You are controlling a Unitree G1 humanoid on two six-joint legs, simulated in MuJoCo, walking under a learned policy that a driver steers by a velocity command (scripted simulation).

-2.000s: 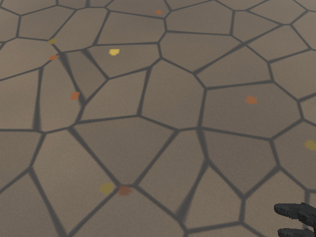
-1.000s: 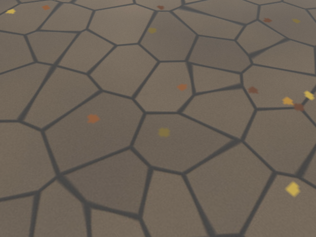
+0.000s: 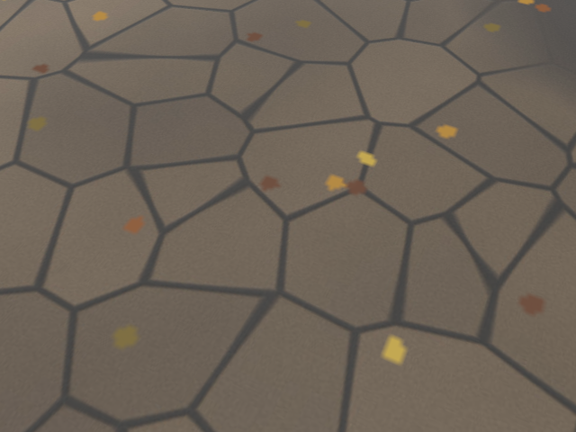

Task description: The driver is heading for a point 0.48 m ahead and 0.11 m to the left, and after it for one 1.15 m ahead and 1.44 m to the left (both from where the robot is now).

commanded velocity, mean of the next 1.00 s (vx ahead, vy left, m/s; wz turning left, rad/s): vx -0.01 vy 0.00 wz -0.02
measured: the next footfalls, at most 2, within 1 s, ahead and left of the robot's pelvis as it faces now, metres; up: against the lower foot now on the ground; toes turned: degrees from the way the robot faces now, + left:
right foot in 0.08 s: +0.05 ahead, -0.15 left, +0.00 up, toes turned +3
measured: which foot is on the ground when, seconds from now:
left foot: down 0.00-1.00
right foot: up 0.00-0.06, down 0.08-0.84, up 0.86-1.00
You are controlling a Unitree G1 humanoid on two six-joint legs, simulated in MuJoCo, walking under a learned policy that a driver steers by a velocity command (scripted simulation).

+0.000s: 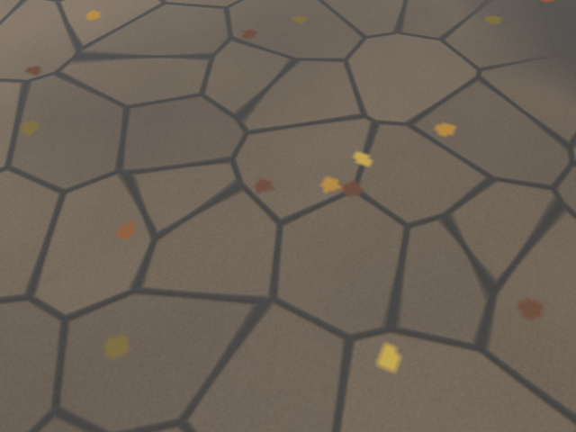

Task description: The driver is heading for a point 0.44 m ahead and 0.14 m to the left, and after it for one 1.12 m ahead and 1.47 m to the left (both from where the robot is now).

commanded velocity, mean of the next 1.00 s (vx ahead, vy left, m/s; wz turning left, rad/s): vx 0.34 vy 0.00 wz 0.38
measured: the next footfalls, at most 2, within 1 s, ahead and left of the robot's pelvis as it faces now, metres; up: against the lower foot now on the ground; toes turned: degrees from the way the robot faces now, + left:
right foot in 0.08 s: +0.00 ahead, -0.13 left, +0.00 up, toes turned +1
left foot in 0.68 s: +0.21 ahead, +0.20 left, +0.00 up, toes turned +22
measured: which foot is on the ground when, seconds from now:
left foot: down 0.00-0.08, up 0.10-0.66, down 0.68-1.00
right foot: up 0.00-0.06, down 0.08-0.68, up 0.70-1.00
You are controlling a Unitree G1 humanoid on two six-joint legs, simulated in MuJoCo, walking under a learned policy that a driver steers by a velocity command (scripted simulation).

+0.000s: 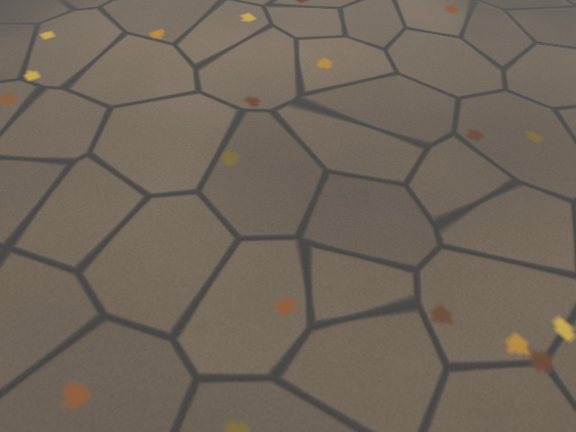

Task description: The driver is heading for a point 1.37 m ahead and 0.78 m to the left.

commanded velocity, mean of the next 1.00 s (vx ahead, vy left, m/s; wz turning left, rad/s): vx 0.50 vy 0.00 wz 0.56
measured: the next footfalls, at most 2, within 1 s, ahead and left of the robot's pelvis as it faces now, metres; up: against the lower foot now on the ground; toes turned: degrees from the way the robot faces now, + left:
right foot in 0.20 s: +0.34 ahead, -0.12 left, +0.00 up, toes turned +8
left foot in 0.72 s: +0.53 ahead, +0.22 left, +0.00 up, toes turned +27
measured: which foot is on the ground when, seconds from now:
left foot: down 0.00-0.20, up 0.22-0.70, down 0.72-1.00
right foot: up 0.00-0.18, down 0.20-0.74, up 0.76-1.00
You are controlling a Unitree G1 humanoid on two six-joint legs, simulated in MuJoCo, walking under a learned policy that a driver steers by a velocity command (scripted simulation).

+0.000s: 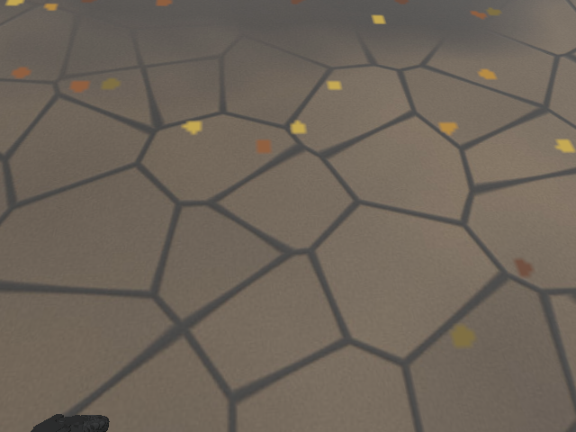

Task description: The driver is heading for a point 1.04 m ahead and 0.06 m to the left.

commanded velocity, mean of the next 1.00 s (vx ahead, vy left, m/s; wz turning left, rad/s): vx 0.50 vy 0.00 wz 0.31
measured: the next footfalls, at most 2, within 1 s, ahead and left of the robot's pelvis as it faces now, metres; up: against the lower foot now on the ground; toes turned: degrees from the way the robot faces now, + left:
right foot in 0.22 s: +0.32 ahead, -0.14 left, +0.00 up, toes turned +11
left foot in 0.72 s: +0.50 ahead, +0.20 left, +0.00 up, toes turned +21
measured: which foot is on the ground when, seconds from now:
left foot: down 0.00-0.24, up 0.26-0.70, down 0.72-1.00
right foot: up 0.00-0.20, down 0.22-0.72, up 0.74-1.00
